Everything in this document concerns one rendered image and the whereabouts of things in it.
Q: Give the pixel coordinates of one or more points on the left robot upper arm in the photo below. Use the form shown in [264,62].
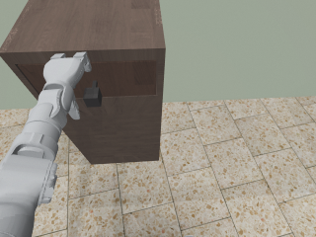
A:
[25,183]

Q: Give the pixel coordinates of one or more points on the left robot hand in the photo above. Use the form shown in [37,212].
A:
[68,70]

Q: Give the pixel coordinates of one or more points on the handle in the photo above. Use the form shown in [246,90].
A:
[92,96]

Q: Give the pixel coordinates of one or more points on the drawer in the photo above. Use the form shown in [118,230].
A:
[114,78]

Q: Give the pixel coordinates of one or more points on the left robot forearm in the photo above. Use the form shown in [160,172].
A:
[41,132]

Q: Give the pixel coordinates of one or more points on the cabinet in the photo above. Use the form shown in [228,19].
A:
[123,129]

